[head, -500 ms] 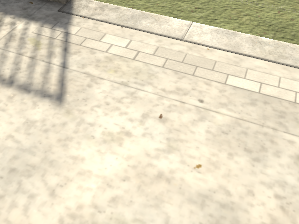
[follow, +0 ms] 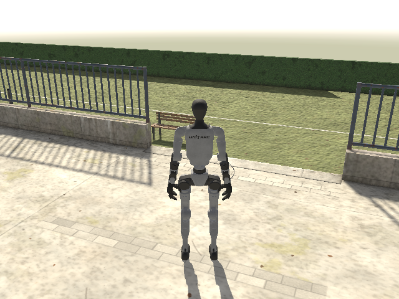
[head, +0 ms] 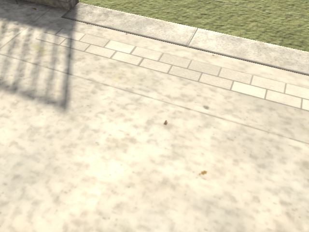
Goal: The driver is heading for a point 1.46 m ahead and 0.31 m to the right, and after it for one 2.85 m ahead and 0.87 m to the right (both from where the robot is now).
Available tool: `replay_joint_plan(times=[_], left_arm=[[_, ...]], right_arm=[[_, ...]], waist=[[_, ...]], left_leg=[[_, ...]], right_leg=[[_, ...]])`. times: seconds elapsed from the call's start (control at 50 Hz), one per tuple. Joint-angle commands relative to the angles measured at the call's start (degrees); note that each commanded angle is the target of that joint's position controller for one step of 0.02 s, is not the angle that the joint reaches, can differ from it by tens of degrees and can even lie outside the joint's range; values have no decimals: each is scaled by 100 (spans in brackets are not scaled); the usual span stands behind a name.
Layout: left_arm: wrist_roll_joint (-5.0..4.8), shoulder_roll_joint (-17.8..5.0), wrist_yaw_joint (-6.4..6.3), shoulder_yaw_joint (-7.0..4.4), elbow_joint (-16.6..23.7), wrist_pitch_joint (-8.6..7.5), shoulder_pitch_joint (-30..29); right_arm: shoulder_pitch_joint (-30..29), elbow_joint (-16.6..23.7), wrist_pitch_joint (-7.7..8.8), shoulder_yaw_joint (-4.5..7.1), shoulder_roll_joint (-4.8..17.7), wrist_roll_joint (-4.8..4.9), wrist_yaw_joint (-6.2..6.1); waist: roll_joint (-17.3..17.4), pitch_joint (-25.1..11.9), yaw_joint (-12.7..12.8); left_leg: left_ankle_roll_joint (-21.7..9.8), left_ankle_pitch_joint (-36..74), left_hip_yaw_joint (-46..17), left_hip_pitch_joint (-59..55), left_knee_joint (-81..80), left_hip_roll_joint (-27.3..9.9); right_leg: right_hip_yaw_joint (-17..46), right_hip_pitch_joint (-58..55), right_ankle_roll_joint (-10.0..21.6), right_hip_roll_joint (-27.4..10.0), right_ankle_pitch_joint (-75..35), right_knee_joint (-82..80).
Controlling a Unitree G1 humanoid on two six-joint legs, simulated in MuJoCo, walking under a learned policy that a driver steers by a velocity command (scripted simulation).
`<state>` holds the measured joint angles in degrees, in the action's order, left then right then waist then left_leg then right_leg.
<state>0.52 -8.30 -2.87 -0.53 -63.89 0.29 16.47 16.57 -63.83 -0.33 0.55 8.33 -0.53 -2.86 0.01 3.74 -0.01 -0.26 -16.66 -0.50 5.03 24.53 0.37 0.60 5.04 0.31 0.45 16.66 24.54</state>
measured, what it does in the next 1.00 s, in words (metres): walks ahead: right foot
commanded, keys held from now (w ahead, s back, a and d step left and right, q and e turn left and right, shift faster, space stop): no key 0.16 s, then w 0.84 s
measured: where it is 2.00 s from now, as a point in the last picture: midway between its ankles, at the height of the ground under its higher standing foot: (181, 181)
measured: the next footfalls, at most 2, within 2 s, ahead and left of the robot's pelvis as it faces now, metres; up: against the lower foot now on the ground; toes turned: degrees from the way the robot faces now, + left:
right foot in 0.84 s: +0.33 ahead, -0.14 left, +0.00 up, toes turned -1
left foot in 1.42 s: +0.65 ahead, -0.02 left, +0.00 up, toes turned +3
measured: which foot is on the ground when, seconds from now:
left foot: down 0.00-0.84, up 0.86-1.00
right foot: down 0.00-0.60, up 0.62-0.82, down 0.84-1.00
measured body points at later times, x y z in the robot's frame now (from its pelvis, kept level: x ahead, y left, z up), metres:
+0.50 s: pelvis +0.02 +0.00 -0.01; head +0.01 +0.00 +0.44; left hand -0.02 +0.23 -0.17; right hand -0.02 -0.23 -0.17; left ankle -0.04 +0.11 -0.74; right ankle -0.04 -0.11 -0.74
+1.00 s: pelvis +0.26 -0.08 -0.01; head +0.27 -0.10 +0.44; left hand +0.30 +0.17 -0.14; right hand +0.30 -0.34 -0.16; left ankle +0.19 +0.06 -0.64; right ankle +0.29 -0.14 -0.74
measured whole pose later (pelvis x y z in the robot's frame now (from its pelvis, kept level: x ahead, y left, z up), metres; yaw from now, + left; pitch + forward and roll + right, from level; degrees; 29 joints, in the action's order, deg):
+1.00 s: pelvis +0.26 -0.08 -0.01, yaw +1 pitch -1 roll +0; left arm 1.1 -11.7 1.4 -2.8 -55.1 -4.6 15.9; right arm 15.7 -55.3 4.1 2.6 13.6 -1.9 1.0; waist 2.4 2.9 -0.8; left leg -4.6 -15.3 -1.2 25.3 70.1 -1.8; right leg -4.0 16.0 6.0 4.2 12.5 29.9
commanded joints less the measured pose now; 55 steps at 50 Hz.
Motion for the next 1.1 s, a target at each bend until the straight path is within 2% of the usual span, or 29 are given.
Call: replay_joint_plan(times=[0.02,0.16,0.18,0.22,0.26,0.3,0.36,0.54,0.56,0.58,0.6,0.62,0.64,0.66,0.7,0.74,0.76,0.78,0.8,0.82,0.84,0.86,0.88,0.9,0.92,0.94,0.98,1.02,1.1], left_arm=[[2,-400,-4,-34,-20,-23,395],[2,-335,16,14,-147,-30,472],[5,-320,21,19,-176,-26,540],[12,-484,39,-59,-141,20,596],[37,-474,78,-78,-25,57,607],[40,-359,97,-61,63,4,647],[35,-478,150,-116,192,-117,679],[5,-584,226,-202,493,-487,747],[19,-572,240,-206,571,-552,673],[55,-508,268,-205,686,-628,469],[118,-456,320,-204,874,-687,40],[161,-673,353,-264,1164,-708,-707],[172,-764,355,-305,1454,-717,-1413],[109,-666,360,-285,1662,-718,-1793],[-10,-562,421,-222,2059,-675,-2074],[-21,-520,567,-168,2149,-561,-1690],[-54,-505,628,-206,1915,-479,-965],[-64,-707,592,-350,1579,-382,-39],[-27,-1025,487,-521,1205,-285,944],[6,-1174,384,-626,940,-214,1766],[152,-1436,303,-668,768,-245,2239],[268,-1733,298,-597,884,-315,2012],[139,-1753,348,-558,995,-323,1066],[91,-1391,390,-477,1268,-378,91],[36,-1099,444,-407,1383,-471,-303],[34,-1082,452,-388,1362,-547,-348],[40,-938,412,-310,1163,-646,-84],[30,-858,385,-272,947,-707,390],[-19,-793,333,-217,757,-669,1036]], right_arm=[[396,-21,23,33,397,-2,-4],[473,-148,30,-14,331,-2,15],[542,-177,26,-19,317,-6,21],[596,-141,-20,57,477,-13,39],[601,-23,-56,74,464,-40,79],[636,67,-2,56,348,-43,97],[657,203,123,107,457,-38,151],[979,428,508,197,593,-5,227],[1270,369,560,226,682,-4,225],[1720,212,606,284,849,-15,208],[2377,-39,618,377,1094,-55,184],[2847,-194,602,402,1129,-125,174],[3011,-210,579,399,1122,-194,153],[2902,-184,554,408,1157,-263,131],[2039,75,567,366,1084,-310,106],[654,495,600,351,1102,-178,118],[232,589,625,358,1143,-44,148],[219,581,652,386,1341,50,179],[314,537,672,399,1451,50,203],[426,458,698,407,1536,8,221],[537,423,716,317,1103,-65,256],[1042,611,706,131,183,-11,301],[1337,767,665,178,363,71,352],[1222,797,575,216,629,-7,351],[903,810,528,206,667,-128,354],[847,799,480,209,663,-178,362],[830,858,374,228,728,-175,430],[527,964,305,234,746,-145,437],[-567,1273,252,223,710,-139,493]], waist=[[4,222,0],[3,300,0],[3,179,0],[0,290,1],[-2,788,2],[-5,918,3],[-15,562,7],[65,657,-78],[234,650,-176],[656,590,-349],[1247,490,-654],[1415,653,-979],[905,849,-1118],[622,817,-1093],[461,715,-632],[513,638,35],[612,344,389],[646,-103,776],[362,-607,1201],[248,-1001,1598],[-455,-1073,1677],[-1602,-1204,1022],[-1501,-758,366],[-792,-65,-40],[-163,199,-38],[-75,49,-144],[-338,-70,-292],[-361,-14,-269],[-172,82,-25]], left_leg=[[-159,1357,-332,252,-399,-447],[-153,870,-365,440,-505,-436],[-172,346,-341,425,-533,-373],[-335,-1407,-296,720,-334,-160],[-499,-2639,-492,1282,-275,-171],[-570,-2545,-703,1436,-165,-256],[-666,-2280,-932,1295,-129,-304],[-1031,-1578,-1378,907,156,-291],[-1151,-1174,-1628,561,204,-392],[-1340,-326,-2122,-217,125,-677],[-1654,764,-2895,-1442,-170,-1205],[-1950,1897,-3576,-2189,-425,-1901],[-2062,2399,-3712,-2538,-388,-2135],[-2005,2531,-3539,-2661,-391,-2201],[-1499,1942,-2818,-1760,-902,-1964],[-1008,1175,-1657,203,-1599,-1282],[-791,1342,-1097,1233,-1650,-928],[-685,2393,-844,1593,-1212,-854],[-530,3541,-419,1494,-89,-642],[-420,3707,-259,1609,1260,-468],[-325,1590,-115,2187,3282,-82],[-322,-1495,-478,2769,5446,568],[-487,-929,-806,3287,5729,433],[-520,-238,-436,3338,5687,-51],[-516,202,-337,3066,5352,-296],[-507,302,-374,2688,5046,-434],[-465,335,-298,2342,4560,-559],[-416,449,-154,2590,4241,-562],[-286,1125,151,3499,3481,-566]], right_leg=[[336,254,159,-453,-1372,-401],[368,444,153,-441,-881,-509],[344,429,172,-378,-354,-538],[302,729,336,-167,1409,-344],[502,1288,502,-181,2649,-290],[723,1430,575,-273,2563,-188],[986,1266,678,-341,2327,-180],[1266,1302,988,-245,1536,352],[1077,1617,973,-119,1103,830],[607,2272,853,129,352,1610],[-28,3503,659,355,120,2687],[-300,4914,561,246,1642,3693],[-166,5830,521,-2,2244,4228],[-25,6249,478,-217,2308,4585],[168,5721,492,-480,1926,4135],[-121,3307,442,-339,594,2285],[-321,1343,427,-9,-564,1616],[-613,-157,398,365,-1283,1564],[-755,-1089,420,522,-1100,1561],[-810,-1794,394,442,-635,1475],[57,-2073,439,-322,281,1054],[3043,-1467,790,-1861,1689,-392],[4967,-783,1045,-2131,2494,-1771],[4330,-9,1162,-2190,2597,-1667],[3382,634,1167,-1867,1514,-1472],[2660,883,1073,-1558,665,-1381],[1790,1048,1018,-1264,-677,-1443],[1414,772,1058,-1173,-1677,-1492],[896,-10,889,-1026,-2396,-1695]])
